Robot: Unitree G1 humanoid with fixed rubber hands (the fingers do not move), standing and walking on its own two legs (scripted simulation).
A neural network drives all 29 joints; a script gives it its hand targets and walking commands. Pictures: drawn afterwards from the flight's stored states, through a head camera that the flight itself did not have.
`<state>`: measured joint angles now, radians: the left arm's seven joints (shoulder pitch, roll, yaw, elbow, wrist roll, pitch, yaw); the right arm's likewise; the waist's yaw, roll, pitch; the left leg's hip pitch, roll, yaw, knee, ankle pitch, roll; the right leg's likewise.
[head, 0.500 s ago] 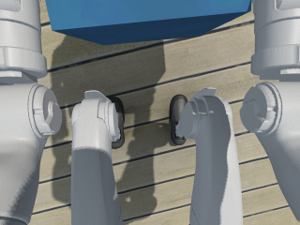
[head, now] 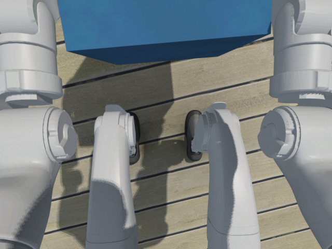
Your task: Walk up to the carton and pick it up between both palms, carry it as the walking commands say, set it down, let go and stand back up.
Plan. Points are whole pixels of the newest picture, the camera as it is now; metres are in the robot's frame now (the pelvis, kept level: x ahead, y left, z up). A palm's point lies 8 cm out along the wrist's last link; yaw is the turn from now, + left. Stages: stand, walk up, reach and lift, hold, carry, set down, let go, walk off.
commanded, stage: reach and lift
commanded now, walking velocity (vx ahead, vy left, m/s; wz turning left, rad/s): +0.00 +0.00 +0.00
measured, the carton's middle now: out of the picture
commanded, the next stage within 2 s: none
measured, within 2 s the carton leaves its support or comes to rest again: neither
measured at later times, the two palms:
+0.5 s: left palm out of the picture +0.53 +0.19 +0.00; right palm out of the picture +0.53 -0.17 +0.01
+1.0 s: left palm out of the picture +0.51 +0.19 +0.07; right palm out of the picture +0.50 -0.16 +0.08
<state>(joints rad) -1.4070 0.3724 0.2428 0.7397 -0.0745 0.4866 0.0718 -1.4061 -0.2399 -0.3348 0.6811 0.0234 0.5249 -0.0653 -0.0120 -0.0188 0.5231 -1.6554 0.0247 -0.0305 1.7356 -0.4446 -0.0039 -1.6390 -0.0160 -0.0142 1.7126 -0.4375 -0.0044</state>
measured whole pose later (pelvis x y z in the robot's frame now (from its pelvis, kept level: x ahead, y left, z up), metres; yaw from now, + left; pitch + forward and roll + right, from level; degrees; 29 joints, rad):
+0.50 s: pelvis +0.00 +0.00 +0.06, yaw +0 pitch +16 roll -1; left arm -1.28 0.32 0.25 0.69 -0.05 0.50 0.07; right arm -1.27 -0.20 -0.36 0.64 0.01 0.53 -0.05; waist -0.01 -0.01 0.52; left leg -1.40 0.02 -0.03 1.52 -0.40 -0.01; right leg -1.38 -0.01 -0.01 1.50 -0.40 0.00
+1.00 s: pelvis +0.00 +0.00 +0.12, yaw +1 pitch +11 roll -2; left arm -1.15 0.27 0.25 0.65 -0.04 0.49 0.07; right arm -1.14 -0.16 -0.36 0.59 0.00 0.53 -0.04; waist -0.01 -0.01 0.51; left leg -1.13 0.02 -0.03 1.27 -0.33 -0.01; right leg -1.11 -0.01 -0.01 1.24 -0.32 0.00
